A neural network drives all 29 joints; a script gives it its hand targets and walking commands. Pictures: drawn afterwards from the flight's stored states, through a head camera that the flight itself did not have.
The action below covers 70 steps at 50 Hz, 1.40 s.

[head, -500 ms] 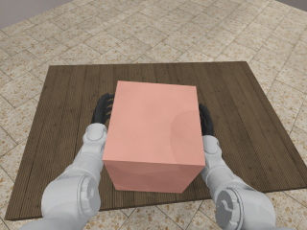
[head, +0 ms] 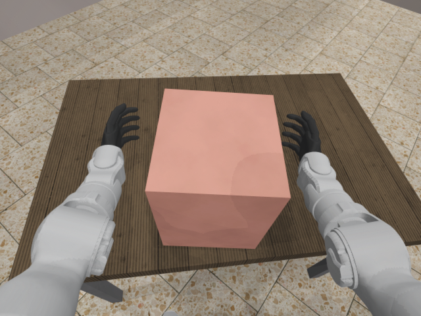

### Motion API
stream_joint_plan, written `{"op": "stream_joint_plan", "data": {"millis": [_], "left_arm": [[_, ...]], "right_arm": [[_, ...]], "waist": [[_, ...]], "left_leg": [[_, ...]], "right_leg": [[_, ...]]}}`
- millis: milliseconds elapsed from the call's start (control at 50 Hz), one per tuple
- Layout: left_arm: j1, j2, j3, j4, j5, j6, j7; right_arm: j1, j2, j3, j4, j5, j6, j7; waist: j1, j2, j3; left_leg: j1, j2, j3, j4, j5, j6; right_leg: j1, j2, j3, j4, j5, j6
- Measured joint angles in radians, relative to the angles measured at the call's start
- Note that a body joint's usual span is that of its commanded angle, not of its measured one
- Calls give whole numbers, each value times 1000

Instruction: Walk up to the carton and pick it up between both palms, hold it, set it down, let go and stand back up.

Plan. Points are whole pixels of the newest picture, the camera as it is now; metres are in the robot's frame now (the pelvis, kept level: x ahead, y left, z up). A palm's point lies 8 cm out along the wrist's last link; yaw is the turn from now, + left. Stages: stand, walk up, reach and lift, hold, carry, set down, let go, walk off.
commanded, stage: set down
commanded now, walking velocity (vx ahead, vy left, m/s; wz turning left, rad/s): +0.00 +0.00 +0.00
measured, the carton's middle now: (213, 176) +0.39 +0.01 +0.03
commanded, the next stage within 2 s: none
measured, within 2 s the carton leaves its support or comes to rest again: neither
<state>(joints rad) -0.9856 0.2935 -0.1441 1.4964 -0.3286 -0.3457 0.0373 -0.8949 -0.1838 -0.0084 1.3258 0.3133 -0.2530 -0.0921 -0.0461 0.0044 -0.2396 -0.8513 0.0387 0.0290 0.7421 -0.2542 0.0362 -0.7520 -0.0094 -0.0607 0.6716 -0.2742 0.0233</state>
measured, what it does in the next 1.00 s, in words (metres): stands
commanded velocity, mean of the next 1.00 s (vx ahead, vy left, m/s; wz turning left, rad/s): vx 0.00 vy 0.00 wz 0.00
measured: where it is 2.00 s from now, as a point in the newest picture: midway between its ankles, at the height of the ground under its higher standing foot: outside the picture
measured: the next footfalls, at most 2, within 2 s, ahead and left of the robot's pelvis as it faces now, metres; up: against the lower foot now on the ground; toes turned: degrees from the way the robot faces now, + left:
none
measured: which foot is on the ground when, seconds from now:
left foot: down 0.00-1.00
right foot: down 0.00-1.00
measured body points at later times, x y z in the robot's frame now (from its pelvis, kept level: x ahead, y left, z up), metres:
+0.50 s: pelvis +0.00 -0.02 +0.02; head +0.02 +0.00 +0.47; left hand +0.47 +0.21 +0.18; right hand +0.44 -0.21 +0.17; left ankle +0.04 +0.09 -0.71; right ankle +0.01 -0.14 -0.71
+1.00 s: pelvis +0.03 -0.02 +0.04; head +0.02 +0.01 +0.49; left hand +0.43 +0.20 +0.13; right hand +0.40 -0.18 +0.12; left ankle +0.04 +0.10 -0.71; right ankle +0.01 -0.14 -0.70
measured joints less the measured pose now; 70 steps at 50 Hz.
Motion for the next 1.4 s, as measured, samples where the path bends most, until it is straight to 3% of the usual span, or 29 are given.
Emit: {"op": "stream_joint_plan", "data": {"millis": [120,240,360,440,580,880,900,960,1020,1100,1140,1200,1260,1340,1400], "left_arm": [[47,9,17,-125,-4,54,-10],[67,53,67,-267,15,176,-34],[-11,116,58,-260,-8,312,-65],[-67,143,33,-218,-37,354,-83],[-78,155,7,-204,-56,377,-80],[27,146,95,-439,23,501,-48],[50,135,130,-487,67,512,-55],[252,62,213,-677,213,507,-114],[454,-3,217,-785,236,544,-137],[686,-64,258,-952,229,585,-123],[766,-63,258,-1026,190,580,-101],[831,-22,214,-1106,92,502,-63],[821,41,161,-1104,-3,397,-44],[727,103,117,-987,-71,323,-56],[661,110,115,-892,-59,297,-75]], "right_arm": [[40,-7,23,-110,21,36,-3],[64,-31,57,-232,51,118,-39],[15,-67,96,-266,95,255,-79],[-23,-73,111,-276,108,326,-91],[-44,-25,72,-295,75,383,-96],[41,46,-51,-448,-29,445,-134],[67,35,-17,-472,-20,422,-133],[260,44,54,-551,-8,278,-132],[453,76,62,-558,-25,201,-127],[695,92,69,-731,-27,219,-142],[778,90,66,-842,-43,234,-137],[846,76,40,-1011,-82,251,-115],[840,70,12,-1112,-102,266,-100],[742,78,3,-1055,-105,311,-104],[679,89,17,-952,-107,327,-108]], "waist": [[5,6,-17],[5,11,-11],[-1,2,37],[-5,-11,72],[-14,-33,102],[-8,-40,110],[-3,-44,140],[10,-41,173],[24,-37,195],[45,-35,288],[48,-33,328],[59,-27,348],[65,-34,327],[66,-50,252],[68,-53,199]], "left_leg": [[-7,6,-4,-12,7,-10],[81,11,1,-65,19,-19],[222,5,9,-132,40,-26],[292,-1,11,-174,58,-29],[337,-5,-1,-230,89,-35],[377,2,-14,-258,81,-36],[419,0,-10,-270,79,-31],[559,0,-6,-338,85,-45],[659,-1,-1,-362,73,-37],[711,-3,12,-345,66,-22],[691,-2,12,-336,66,-33],[617,-1,13,-319,81,-40],[549,-9,16,-312,100,-39],[508,-19,19,-314,116,-37],[515,-21,19,-320,116,-36]], "right_leg": [[-11,8,0,-7,-1,-7],[69,17,10,-55,14,-14],[196,14,20,-101,26,-19],[257,10,22,-124,34,-22],[303,10,11,-172,56,-29],[374,22,2,-262,80,-26],[416,21,8,-277,129,-24],[551,24,17,-334,117,-15],[658,25,25,-375,96,-24],[707,22,36,-361,72,-21],[679,22,37,-334,66,-24],[588,22,41,-286,67,-29],[501,15,46,-236,60,-29],[441,5,51,-198,56,-29],[449,4,51,-207,58,-27]]}}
